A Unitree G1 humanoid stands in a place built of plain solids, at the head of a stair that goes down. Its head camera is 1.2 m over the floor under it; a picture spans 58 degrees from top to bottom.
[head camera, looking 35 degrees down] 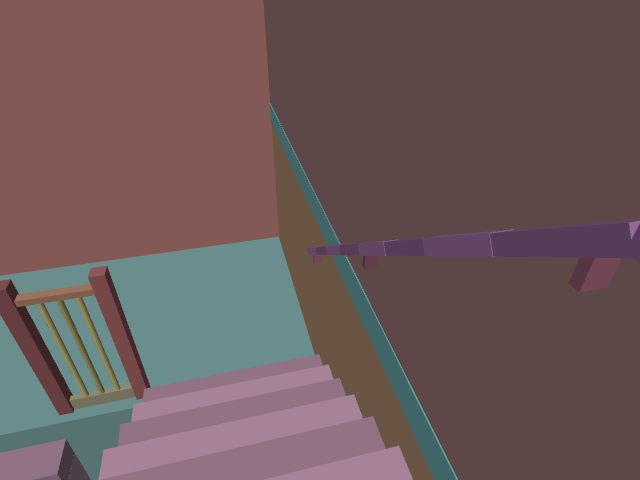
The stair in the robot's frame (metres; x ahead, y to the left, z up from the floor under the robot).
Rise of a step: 0.18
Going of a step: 0.24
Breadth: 1.20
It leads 14 degrees to the left of straight ahead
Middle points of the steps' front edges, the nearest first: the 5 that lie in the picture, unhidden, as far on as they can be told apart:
0.97 0.35 -0.53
1.21 0.41 -0.71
1.45 0.46 -0.89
1.69 0.53 -1.07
1.92 0.58 -1.24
